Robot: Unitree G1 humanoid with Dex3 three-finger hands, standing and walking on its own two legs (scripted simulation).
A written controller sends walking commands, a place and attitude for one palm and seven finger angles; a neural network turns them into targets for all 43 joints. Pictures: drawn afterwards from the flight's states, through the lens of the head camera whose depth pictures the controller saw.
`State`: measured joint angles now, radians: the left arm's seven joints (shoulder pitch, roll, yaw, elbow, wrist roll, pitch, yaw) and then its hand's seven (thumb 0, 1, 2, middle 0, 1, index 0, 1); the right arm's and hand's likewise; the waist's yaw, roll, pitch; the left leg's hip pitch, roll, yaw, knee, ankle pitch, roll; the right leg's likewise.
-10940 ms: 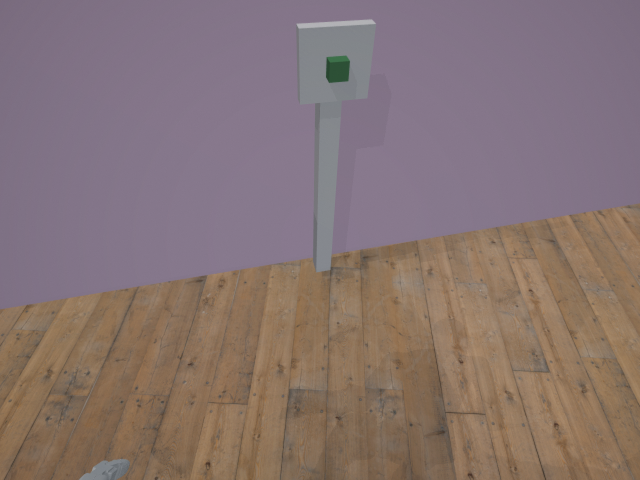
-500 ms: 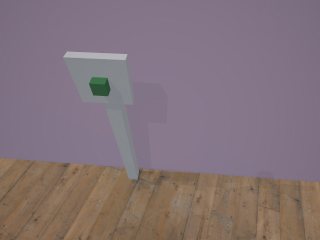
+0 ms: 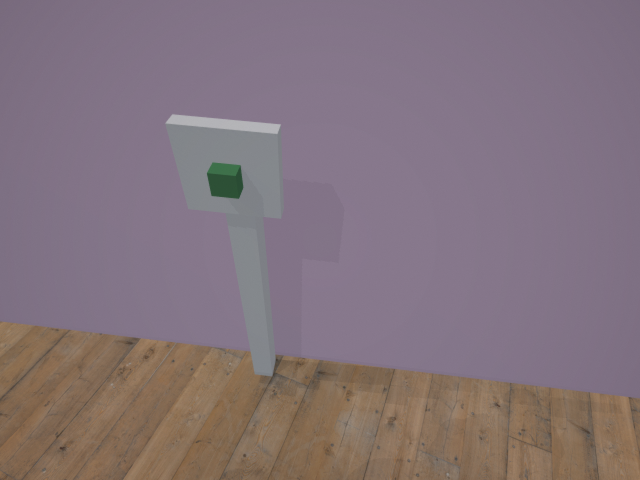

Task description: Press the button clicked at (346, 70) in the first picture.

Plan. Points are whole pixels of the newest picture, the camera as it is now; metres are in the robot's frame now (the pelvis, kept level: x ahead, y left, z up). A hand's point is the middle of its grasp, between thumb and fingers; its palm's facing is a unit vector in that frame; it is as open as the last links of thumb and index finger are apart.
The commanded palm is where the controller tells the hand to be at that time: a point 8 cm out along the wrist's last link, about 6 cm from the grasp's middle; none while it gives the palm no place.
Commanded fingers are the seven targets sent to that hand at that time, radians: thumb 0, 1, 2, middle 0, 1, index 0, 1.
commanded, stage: come to a stop and stand still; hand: left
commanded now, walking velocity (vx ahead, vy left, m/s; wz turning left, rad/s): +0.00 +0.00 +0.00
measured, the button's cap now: (226, 179) +0.56 +0.20 +0.07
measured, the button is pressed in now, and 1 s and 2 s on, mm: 0 0 0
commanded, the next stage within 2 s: look again from close up in 0.32 s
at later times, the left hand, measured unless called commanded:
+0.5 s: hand out of the picture -0.03 +0.14 -0.18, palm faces +0.04 -0.99 -0.14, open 7.4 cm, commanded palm none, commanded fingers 0.00 0.90 0.90 -0.20 -0.30 -0.20 -0.30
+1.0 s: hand out of the picture -0.01 +0.14 -0.18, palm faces +0.04 -0.99 -0.15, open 7.4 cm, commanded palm none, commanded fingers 0.00 0.90 0.90 -0.20 -0.30 -0.20 -0.30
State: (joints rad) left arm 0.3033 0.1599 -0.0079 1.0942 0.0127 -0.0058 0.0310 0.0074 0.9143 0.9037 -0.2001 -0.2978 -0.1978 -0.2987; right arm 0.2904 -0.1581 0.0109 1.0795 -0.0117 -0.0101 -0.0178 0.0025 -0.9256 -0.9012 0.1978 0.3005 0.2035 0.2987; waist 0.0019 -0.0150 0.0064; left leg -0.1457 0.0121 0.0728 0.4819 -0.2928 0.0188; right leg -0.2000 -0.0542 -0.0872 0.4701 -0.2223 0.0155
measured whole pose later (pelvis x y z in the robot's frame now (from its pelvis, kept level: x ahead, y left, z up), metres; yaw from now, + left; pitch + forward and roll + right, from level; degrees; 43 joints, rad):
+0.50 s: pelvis -0.01 +0.00 +0.00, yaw +0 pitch -2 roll +0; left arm 0.35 0.11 -0.01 1.12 0.01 -0.02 0.04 0.01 0.91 0.90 -0.20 -0.30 -0.20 -0.30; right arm 0.34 -0.10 0.01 1.13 -0.01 -0.01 -0.02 0.00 -0.91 -0.90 0.20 0.30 0.20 0.30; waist 0.00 -0.02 0.02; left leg -0.16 0.01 0.07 0.47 -0.27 0.02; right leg -0.22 -0.05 -0.09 0.46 -0.20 0.01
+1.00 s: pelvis +0.00 -0.01 +0.00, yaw +0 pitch -1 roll +0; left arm 0.34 0.11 0.00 1.11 0.01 -0.02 0.04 0.01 0.91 0.90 -0.20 -0.30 -0.20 -0.30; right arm 0.32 -0.10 0.01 1.13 -0.01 -0.02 -0.02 0.00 -0.91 -0.90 0.20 0.30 0.20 0.30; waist 0.00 -0.01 0.03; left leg -0.15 0.02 0.08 0.46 -0.28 0.01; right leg -0.21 -0.04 -0.08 0.46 -0.22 0.00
